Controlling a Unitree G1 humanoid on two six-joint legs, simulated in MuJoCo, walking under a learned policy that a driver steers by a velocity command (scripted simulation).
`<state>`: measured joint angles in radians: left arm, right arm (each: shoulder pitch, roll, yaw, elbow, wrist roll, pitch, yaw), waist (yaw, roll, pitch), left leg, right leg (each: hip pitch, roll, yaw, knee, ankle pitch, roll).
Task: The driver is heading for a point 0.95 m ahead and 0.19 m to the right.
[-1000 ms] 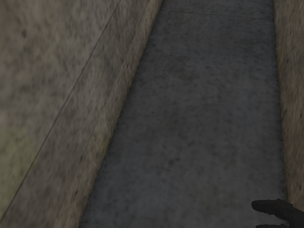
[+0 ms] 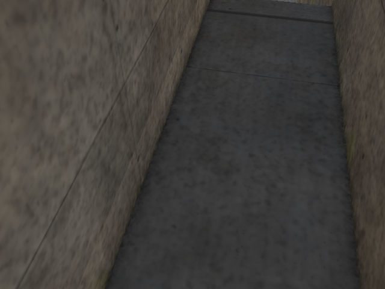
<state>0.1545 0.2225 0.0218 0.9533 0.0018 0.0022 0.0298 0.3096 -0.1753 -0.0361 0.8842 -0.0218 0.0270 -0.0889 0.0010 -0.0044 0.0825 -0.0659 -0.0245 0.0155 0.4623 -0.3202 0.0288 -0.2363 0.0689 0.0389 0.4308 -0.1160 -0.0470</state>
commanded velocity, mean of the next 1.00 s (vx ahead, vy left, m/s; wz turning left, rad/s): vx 0.33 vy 0.00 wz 0.00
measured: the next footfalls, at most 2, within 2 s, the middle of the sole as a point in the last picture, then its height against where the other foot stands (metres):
right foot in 0.88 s outside the picture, level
left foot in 1.40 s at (208, 212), level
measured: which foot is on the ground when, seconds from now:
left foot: down 0.00-0.90, up 0.92-1.00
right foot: down 0.00-0.52, up 0.54-0.86, down 0.88-1.00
